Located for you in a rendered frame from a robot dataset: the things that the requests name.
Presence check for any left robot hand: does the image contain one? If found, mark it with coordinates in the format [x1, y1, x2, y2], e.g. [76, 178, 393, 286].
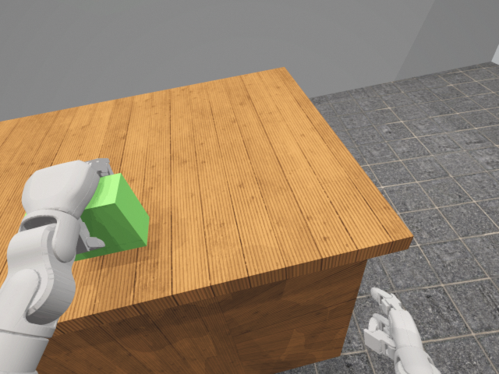
[22, 158, 114, 255]

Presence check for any left robot forearm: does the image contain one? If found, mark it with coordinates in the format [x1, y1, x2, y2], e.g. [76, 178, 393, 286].
[0, 210, 80, 374]

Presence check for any table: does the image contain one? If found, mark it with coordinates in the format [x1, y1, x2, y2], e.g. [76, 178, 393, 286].
[0, 67, 414, 374]

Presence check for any sponge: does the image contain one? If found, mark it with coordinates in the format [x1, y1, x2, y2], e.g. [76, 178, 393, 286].
[25, 173, 150, 261]

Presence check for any right robot forearm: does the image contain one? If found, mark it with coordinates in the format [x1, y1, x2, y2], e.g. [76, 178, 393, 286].
[394, 346, 441, 374]

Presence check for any right robot hand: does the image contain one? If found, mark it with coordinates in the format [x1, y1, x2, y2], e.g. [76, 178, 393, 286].
[364, 288, 423, 360]

